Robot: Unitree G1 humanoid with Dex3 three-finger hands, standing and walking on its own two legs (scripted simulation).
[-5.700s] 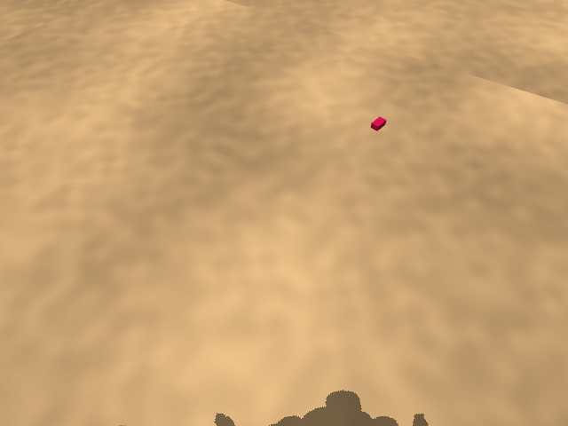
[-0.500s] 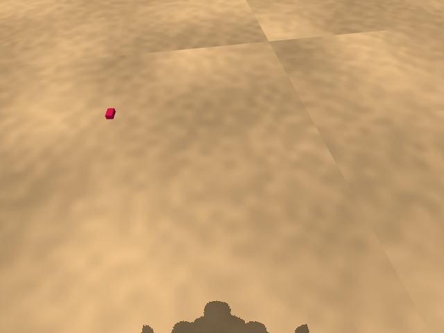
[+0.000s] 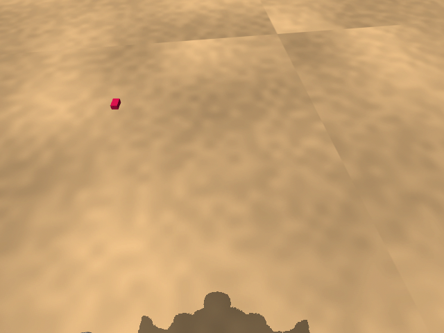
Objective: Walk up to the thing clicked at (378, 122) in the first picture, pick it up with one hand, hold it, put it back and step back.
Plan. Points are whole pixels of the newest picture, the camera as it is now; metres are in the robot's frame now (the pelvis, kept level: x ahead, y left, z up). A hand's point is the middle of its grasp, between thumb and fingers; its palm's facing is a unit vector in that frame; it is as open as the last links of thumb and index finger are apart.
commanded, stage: walk up
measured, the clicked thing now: (115, 103) +1.57 +0.76 -0.76
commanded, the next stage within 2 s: stand in 1.60 s
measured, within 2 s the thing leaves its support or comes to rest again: neither
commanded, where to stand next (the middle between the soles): +0.04 -0.02 m, yaw +27 degrees
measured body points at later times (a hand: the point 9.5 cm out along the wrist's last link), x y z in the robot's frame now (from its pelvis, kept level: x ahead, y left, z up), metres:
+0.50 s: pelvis -0.02 -0.01 -0.02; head +0.02 +0.03 +0.42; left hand +0.00 +0.33 -0.15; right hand +0.14 -0.31 -0.12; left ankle -0.02 +0.13 -0.75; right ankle +0.00 -0.14 -0.71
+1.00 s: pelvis -0.03 -0.03 -0.02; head +0.00 +0.00 +0.42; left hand -0.11 +0.29 -0.15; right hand +0.20 -0.27 -0.13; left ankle -0.05 +0.08 -0.75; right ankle +0.02 -0.16 -0.73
